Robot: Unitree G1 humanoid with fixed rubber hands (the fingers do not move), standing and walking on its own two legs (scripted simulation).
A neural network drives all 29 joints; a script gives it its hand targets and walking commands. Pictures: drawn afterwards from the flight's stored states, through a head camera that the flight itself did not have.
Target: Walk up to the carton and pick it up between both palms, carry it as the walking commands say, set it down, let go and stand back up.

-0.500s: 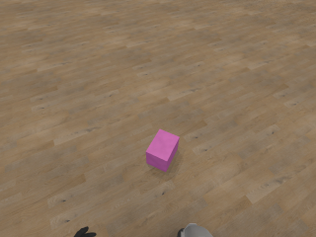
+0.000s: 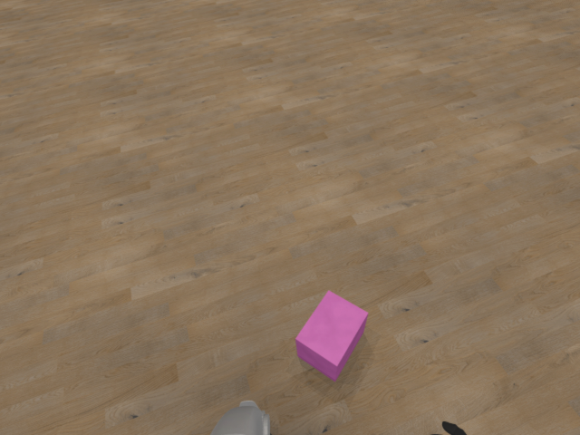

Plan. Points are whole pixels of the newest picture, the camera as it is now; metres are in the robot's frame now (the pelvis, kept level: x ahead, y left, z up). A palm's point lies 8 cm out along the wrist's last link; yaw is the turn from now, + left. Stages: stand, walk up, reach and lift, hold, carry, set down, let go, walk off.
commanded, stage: walk up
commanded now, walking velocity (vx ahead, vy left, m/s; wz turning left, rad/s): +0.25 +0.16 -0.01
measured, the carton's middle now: (331, 335) +0.53 -0.05 -0.70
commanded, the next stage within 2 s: none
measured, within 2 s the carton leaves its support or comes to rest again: neither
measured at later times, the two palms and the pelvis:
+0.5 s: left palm out of the picture +0.09 +0.31 -0.16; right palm out of the picture +0.09 -0.16 -0.13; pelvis +0.05 +0.08 -0.01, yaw -1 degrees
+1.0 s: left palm out of the picture -0.10 +0.23 -0.13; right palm out of the picture -0.02 -0.22 -0.15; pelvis -0.04 +0.02 +0.00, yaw +1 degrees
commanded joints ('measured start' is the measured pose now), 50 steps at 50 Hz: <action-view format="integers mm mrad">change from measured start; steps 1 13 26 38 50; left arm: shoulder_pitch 38 -36 -191 -209 22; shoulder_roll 168 55 148 184 179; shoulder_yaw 33 7 75 40 40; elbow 1 34 -106 -86 -4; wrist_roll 7 1 28 17 20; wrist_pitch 6 119 192 108 47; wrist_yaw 19 7 -25 9 2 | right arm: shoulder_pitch -36 135 125 170 14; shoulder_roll -32 -20 -176 -81 -64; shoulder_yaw -4 40 -41 -19 -22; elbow -56 13 -81 -33 -109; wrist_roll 0 -7 -5 14 -1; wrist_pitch -52 -81 -17 34 -46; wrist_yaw -18 -77 -113 -49 -31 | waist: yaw -22 -31 -82 -134 4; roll -205 118 105 -227 -287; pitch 48 -20 -60 121 130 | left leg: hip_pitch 64 350 234 126 96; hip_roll -30 184 304 -31 -15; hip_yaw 37 -83 -229 -60 -2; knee -233 -536 -634 112 -228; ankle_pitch -50 574 -359 -345 -403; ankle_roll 14 142 200 0 7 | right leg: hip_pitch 60 -218 -442 -404 -63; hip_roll -259 -23 60 -291 -277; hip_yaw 87 114 125 394 384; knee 3 570 873 -296 -212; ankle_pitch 808 -112 -70 -417 -247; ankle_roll -86 41 112 -159 -166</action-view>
